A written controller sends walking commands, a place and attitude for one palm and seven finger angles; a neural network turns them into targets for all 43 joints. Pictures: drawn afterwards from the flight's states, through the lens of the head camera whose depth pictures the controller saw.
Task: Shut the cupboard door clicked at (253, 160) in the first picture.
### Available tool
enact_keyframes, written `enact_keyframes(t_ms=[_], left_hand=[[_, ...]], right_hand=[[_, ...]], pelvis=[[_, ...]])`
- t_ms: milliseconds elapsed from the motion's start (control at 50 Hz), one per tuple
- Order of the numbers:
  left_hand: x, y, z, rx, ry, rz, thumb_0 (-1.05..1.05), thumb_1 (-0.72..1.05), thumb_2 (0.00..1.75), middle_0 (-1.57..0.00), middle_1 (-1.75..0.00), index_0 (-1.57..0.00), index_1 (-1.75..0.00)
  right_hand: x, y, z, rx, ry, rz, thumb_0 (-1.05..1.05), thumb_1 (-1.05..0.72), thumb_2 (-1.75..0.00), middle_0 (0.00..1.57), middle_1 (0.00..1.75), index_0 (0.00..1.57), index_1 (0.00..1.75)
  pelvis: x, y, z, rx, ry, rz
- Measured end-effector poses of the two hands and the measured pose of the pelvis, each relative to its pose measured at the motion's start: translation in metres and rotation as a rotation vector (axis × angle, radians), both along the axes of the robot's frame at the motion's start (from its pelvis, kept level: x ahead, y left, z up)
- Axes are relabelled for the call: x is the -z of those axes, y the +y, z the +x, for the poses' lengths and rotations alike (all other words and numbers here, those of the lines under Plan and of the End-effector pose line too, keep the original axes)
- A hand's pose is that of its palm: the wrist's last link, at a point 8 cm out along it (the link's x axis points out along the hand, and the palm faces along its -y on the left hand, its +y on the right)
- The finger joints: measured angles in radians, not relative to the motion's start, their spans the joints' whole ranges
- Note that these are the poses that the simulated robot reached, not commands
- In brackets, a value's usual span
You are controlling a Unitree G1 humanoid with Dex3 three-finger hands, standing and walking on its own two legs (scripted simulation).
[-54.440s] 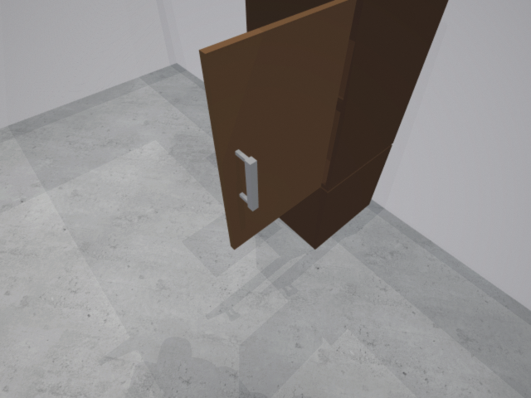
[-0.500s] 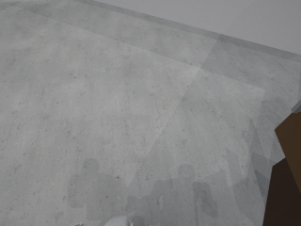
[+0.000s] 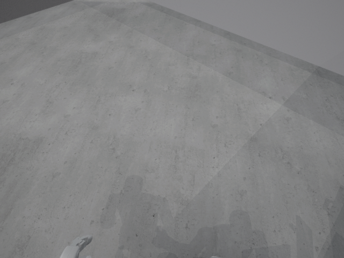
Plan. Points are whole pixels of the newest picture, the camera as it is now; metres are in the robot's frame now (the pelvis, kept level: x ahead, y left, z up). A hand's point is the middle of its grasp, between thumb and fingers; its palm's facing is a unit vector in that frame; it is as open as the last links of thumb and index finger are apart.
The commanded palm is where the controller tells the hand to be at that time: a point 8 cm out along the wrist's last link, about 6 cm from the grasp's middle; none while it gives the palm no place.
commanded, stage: walk to a spot facing it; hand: left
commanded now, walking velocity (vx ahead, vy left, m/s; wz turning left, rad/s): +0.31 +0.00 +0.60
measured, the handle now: out of the picture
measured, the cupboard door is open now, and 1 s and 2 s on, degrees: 26 26 26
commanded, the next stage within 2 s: turn to face it in 0.72 s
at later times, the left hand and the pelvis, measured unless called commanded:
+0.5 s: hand out of the picture +0.04 +0.23 -0.18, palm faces +0.38 -0.90 -0.19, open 7.4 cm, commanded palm none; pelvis +0.15 +0.06 -0.01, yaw +19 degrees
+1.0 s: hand (92, 167) +0.41 +0.29 -0.14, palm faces +0.33 -0.93 -0.19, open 7.3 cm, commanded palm none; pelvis +0.36 +0.09 +0.01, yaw +21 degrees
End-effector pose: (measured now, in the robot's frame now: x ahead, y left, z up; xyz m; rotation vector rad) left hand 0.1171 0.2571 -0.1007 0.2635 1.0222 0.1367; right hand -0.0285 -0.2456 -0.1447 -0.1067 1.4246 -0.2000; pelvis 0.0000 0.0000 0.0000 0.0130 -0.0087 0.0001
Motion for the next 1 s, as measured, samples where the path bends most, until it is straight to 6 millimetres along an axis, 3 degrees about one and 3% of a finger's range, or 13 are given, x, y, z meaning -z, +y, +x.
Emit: enact_keyframes(t_ms=[120,220,300,380,420,460,520,620,720,820,900,940,1000], left_hand=[[0.0,-0.019,-0.03,-0.137,0.097,-0.038,0.0,0.91,0.89,-0.2,-0.3,-0.2,-0.3],[0.01,-0.031,-0.065,-0.27,0.207,-0.1,0.0,0.91,0.89,-0.2,-0.3,-0.2,-0.3],[0.021,-0.032,-0.095,-0.382,0.301,-0.146,0.0,0.91,0.89,-0.2,-0.3,-0.2,-0.3],[0.033,-0.025,-0.119,-0.476,0.406,-0.186,0.0,0.91,0.89,-0.2,-0.3,-0.2,-0.3],[0.044,-0.016,-0.126,-0.504,0.46,-0.204,0.0,0.91,0.89,-0.2,-0.3,-0.2,-0.3],[0.05,-0.001,-0.12,-0.515,0.491,-0.203,0.01,0.91,0.89,-0.2,-0.3,-0.2,-0.3],[0.047,0.028,-0.084,-0.521,0.435,-0.173,0.01,0.91,0.89,-0.2,-0.3,-0.2,-0.3],[0.028,0.069,0.004,-0.501,0.247,-0.131,0.01,0.91,0.89,-0.19,-0.29,-0.2,-0.3],[0.011,0.09,0.093,-0.458,0.118,-0.113,0.0,0.91,0.89,-0.19,-0.29,-0.2,-0.3],[0.005,0.097,0.179,-0.403,0.048,-0.105,0.0,0.91,0.89,-0.19,-0.29,-0.2,-0.3],[0.01,0.093,0.241,-0.365,0.016,-0.09,0.0,0.91,0.89,-0.19,-0.29,-0.2,-0.3],[0.014,0.088,0.26,-0.358,0.013,-0.084,0.0,0.91,0.89,-0.19,-0.29,-0.2,-0.3],[0.015,0.076,0.267,-0.367,0.059,-0.101,0.0,0.91,0.89,-0.2,-0.29,-0.2,-0.3]], right_hand=[[-0.02,-0.021,0.1,-0.115,-0.094,-0.021,0.01,-0.91,-0.9,0.2,0.3,0.2,0.3],[-0.04,-0.009,0.198,-0.247,-0.195,-0.027,0.0,-0.91,-0.9,0.19,0.3,0.19,0.3],[-0.048,0.025,0.28,-0.388,-0.264,-0.022,0.0,-0.91,-0.9,0.19,0.3,0.19,0.3],[-0.05,0.077,0.358,-0.515,-0.354,-0.013,0.0,-0.91,-0.9,0.19,0.3,0.19,0.3],[-0.047,0.103,0.391,-0.556,-0.429,-0.012,0.0,-0.91,-0.9,0.19,0.3,0.19,0.3],[-0.045,0.121,0.409,-0.569,-0.47,-0.014,0.0,-0.91,-0.9,0.19,0.3,0.2,0.3],[-0.045,0.135,0.413,-0.575,-0.435,-0.016,0.0,-0.91,-0.9,0.2,0.3,0.2,0.3],[-0.042,0.145,0.396,-0.54,-0.299,0.006,0.0,-0.91,-0.9,0.2,0.3,0.2,0.3],[-0.04,0.127,0.384,-0.453,-0.183,-0.018,-0.01,-0.94,-0.9,0.2,0.3,0.2,0.3],[-0.03,0.113,0.373,-0.39,-0.039,-0.021,0.0,-0.93,-0.9,0.2,0.3,0.2,0.3],[-0.015,0.104,0.377,-0.348,0.07,-0.011,0.0,-0.92,-0.9,0.2,0.3,0.2,0.3],[-0.006,0.102,0.387,-0.332,0.107,-0.005,0.0,-0.91,-0.9,0.2,0.3,0.2,0.3],[-0.008,0.105,0.415,-0.324,0.095,-0.004,0.0,-0.91,-0.9,0.2,0.3,0.2,0.3]], pelvis=[[-0.016,-0.008,0.033,-0.102,0.005,-0.004],[-0.023,-0.006,0.064,-0.191,0.012,-0.012],[-0.02,0.006,0.089,-0.253,0.009,-0.025],[-0.01,0.029,0.118,-0.296,0.002,-0.029],[0.003,0.046,0.133,-0.302,0.0,-0.04],[0.008,0.056,0.142,-0.32,-0.008,-0.035],[0.002,0.066,0.16,-0.337,-0.008,-0.029],[-0.014,0.081,0.194,-0.372,-0.005,-0.026],[-0.023,0.092,0.236,-0.387,0.0,-0.011],[-0.02,0.095,0.284,-0.391,0.003,0.009],[-0.009,0.092,0.328,-0.384,0.002,0.023],[-0.004,0.091,0.346,-0.373,-0.005,0.006],[-0.008,0.09,0.363,-0.36,-0.011,0.0]])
